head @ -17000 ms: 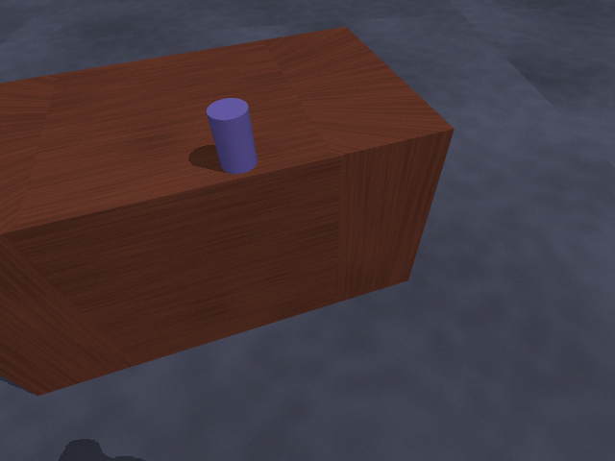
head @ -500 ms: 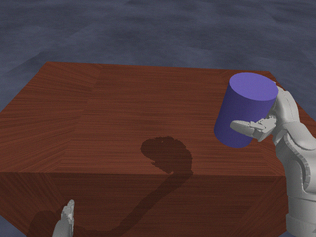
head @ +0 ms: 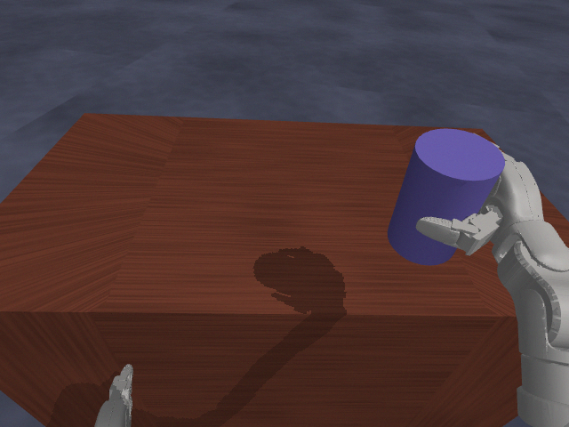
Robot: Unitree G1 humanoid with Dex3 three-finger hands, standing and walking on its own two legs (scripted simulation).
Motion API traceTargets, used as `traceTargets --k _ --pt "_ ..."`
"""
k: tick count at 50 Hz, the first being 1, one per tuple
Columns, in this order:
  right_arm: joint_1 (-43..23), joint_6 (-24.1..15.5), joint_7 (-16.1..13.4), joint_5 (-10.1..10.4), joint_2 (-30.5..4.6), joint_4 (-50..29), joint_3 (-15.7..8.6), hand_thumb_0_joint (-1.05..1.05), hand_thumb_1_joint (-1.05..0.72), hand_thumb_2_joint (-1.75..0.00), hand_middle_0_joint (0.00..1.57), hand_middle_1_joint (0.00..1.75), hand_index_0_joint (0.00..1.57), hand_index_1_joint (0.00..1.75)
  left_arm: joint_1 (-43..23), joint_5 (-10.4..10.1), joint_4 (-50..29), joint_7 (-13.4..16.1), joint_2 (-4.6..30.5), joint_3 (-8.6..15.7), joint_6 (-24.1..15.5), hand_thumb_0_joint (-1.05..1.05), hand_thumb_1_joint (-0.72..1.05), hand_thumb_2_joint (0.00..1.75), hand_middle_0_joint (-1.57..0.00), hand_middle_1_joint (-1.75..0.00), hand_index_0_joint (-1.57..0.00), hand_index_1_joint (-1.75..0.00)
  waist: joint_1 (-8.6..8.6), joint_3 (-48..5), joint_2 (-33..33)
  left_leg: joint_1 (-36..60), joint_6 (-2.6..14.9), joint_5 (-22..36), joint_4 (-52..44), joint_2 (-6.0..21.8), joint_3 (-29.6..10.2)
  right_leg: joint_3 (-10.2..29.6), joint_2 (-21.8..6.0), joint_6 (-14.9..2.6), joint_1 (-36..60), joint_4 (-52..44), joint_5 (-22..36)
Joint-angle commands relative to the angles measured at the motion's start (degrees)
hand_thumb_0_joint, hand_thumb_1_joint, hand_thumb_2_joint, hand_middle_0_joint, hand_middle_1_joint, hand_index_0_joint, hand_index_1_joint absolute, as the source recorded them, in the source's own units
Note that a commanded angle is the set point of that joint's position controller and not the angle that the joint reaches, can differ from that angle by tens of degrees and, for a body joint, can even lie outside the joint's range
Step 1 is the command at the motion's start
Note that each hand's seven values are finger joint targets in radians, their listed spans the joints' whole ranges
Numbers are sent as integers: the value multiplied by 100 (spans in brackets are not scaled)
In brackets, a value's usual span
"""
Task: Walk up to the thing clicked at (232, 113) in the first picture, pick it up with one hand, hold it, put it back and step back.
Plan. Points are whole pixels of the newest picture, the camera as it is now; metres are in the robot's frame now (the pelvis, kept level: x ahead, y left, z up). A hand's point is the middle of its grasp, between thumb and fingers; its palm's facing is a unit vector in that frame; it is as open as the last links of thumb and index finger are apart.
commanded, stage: hold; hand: right
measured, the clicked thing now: (437, 200) +0.32 -0.14 +0.22
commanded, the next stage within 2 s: crouch in 0.20 s
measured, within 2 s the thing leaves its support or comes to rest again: neither
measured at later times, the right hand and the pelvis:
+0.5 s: hand (443, 198) +0.32 -0.15 +0.23, palm faces +0.03 +1.00 -0.03, open 11.9 cm; pelvis +0.00 +0.00 +0.00, yaw +0 degrees
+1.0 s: hand (409, 216) +0.38 -0.15 +0.14, palm faces +0.06 +1.00 -0.01, open 11.9 cm; pelvis -0.01 +0.00 +0.00, yaw +1 degrees
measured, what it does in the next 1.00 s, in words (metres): stands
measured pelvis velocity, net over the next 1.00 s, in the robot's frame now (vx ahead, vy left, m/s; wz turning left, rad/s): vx -0.01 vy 0.00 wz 0.02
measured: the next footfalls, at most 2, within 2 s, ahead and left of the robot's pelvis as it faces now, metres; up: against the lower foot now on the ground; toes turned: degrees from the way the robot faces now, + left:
none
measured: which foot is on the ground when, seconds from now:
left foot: down 0.00-1.00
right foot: down 0.00-1.00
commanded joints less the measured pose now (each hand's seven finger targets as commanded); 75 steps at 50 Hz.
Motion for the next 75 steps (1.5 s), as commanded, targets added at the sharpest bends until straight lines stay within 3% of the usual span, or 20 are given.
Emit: traceTargets --k 1,15,16,19,25,34,36,39,41,44,46,47,51,56,57,68,69,71,73,75 --pt "-2276 -362 -1 63 -1049 -1377 -419 0 0 -126 123 140 128 140 -857 -1 -1016 49 643 106 -318 0 -55 5 -4 -4 -4 -4 -54 -1055 414 478 -36 716 -494 -119 80 65 98 -141 58 -437 990" --pt "-2482 -361 -2 60 -1132 -1318 -464 0 7 -129 120 141 126 141 -837 3 -1008 64 785 248 -410 0 -51 4 -3 -4 -6 -2 -21 -1035 356 412 -36 661 -492 -125 58 42 94 -136 109 -448 905" --pt "-2453 -367 -7 67 -1022 -1464 -375 0 -1 -127 124 140 129 140 -801 9 -1038 42 614 78 -409 0 -54 5 -3 -4 -4 -3 -23 -1058 308 429 -30 625 -490 -125 71 52 98 -132 104 -458 883" --pt "-2157 -291 -67 56 -945 -1020 -384 0 -5 -131 127 144 132 144 -756 7 -1002 64 718 189 -389 0 -53 5 -3 -4 -4 -3 -31 -917 523 407 -46 791 -480 -126 79 55 89 -134 68 -414 1057" --pt "-2268 -399 -87 -50 -800 -507 -245 0 -4 -129 125 142 130 142 -813 43 -943 93 667 113 -439 0 -54 4 -3 -4 -4 -3 96 -662 740 192 -87 208 -610 -117 29 57 96 -208 -136 -518 387" --pt "-2869 -1379 -193 -217 -962 183 -257 0 -2 -132 127 145 132 145 -597 106 -923 184 733 258 -604 0 -54 5 -4 -4 -4 -3 184 -1175 536 218 -100 722 -377 -52 -90 17 86 -185 -116 -289 764" --pt "-2798 -1614 -216 -253 -944 394 -224 0 -1 -132 126 145 132 145 -640 101 -770 134 455 -13 -610 0 -54 5 -4 -4 -4 -4 53 -1056 331 199 -65 633 -336 -58 -81 12 80 -157 -273 -289 694" --pt "-2863 -1955 -259 -294 -969 756 -211 0 -1 -130 124 143 130 143 -900 122 -999 180 707 182 -612 0 -54 5 -4 -4 -4 -4 88 -1311 414 290 -54 719 -278 -97 -59 36 36 -134 -316 -269 800" --pt "-3119 -2190 -258 -319 -930 784 -133 0 0 -130 123 142 129 142 -782 128 -854 177 463 19 -574 0 -54 5 -4 -4 -5 -4 139 -1338 291 248 -50 670 -273 -96 -91 24 30 -138 -350 -250 711" --pt "-2910 -2448 -271 -352 -989 1245 -167 0 1 -131 123 143 129 143 -740 142 -845 228 603 112 -524 0 -55 5 -4 -4 -4 -4 164 -1478 374 276 -53 829 -246 -97 -119 -5 32 -147 -329 -224 858" --pt "-2861 -2614 -232 -350 -850 1350 -72 0 0 -131 124 144 130 144 -762 145 -1009 199 398 -120 -503 0 -55 5 -4 -4 -4 -4 140 -1522 389 307 -32 995 -200 -125 -84 15 -2 -126 -327 -204 1082" --pt "-2935 -2702 -244 -344 -950 1408 -154 0 -1 -132 125 144 131 144 -784 144 -1150 237 583 74 -489 0 -55 5 -4 -4 -4 -4 195 -1700 477 396 -49 1197 -180 -112 -102 -6 11 -137 -261 -152 1236" --pt "-2944 -2982 -202 -351 -908 1844 -101 0 0 -133 125 145 131 145 -445 146 -908 222 460 -3 -374 0 -54 5 -4 -4 -5 -4 226 -1248 376 143 -42 1009 -213 -116 -97 -41 9 -142 -373 -204 1048" --pt "-3092 -3337 -188 -353 -892 1971 -33 0 1 -130 122 142 128 142 -608 135 -1305 204 531 19 -293 0 -55 5 -4 -4 -5 -4 304 -1377 464 82 -29 940 -214 -135 -109 -31 -4 -157 -351 -234 936" --pt "-3099 -3390 -199 -372 -916 2048 -31 0 2 -130 121 141 127 141 -449 144 -1229 236 667 190 -261 0 -54 5 -4 -4 -5 -4 354 -1529 456 84 -20 1051 -179 -140 -113 -31 -11 -152 -244 -208 1051" --pt "-3044 -3898 -153 -382 -854 2774 11 0 7 -129 121 142 127 142 -382 132 -1135 232 403 -30 94 0 -55 6 -5 -4 -4 -5 274 -1546 270 141 23 1438 -68 -140 -140 -64 2 -101 -408 -85 1541" --pt "-2922 -3923 -165 -370 -848 2962 -21 0 8 -128 120 141 127 141 -321 134 -1216 247 647 182 132 0 -55 5 -5 -4 -4 -5 360 -1521 393 118 24 1438 -76 -159 -129 -53 -10 -107 -447 -96 1517" --pt "-2734 -3987 -125 -397 -607 3192 138 0 8 -128 119 140 126 140 -359 133 -1220 178 360 -124 183 0 -55 5 -4 -4 -4 -4 299 -1367 497 -6 29 1344 -53 -173 -122 -55 -23 -105 -566 -93 1473" --pt "-2929 -4176 -119 -365 -856 3212 -57 0 10 -125 118 138 124 138 -629 139 -1470 224 757 211 193 0 -55 5 -4 -4 -4 -4 358 -1427 541 -41 19 1167 -49 -183 -114 -38 -42 -106 -604 -87 1286" --pt "-3081 -4330 -136 -410 -884 3136 -4 0 10 -126 118 139 124 139 -354 155 -1398 215 664 138 246 0 -55 5 -4 -4 -4 -4 385 -1560 497 -44 19 1128 -32 -168 -159 -64 -18 -124 -583 -48 1166"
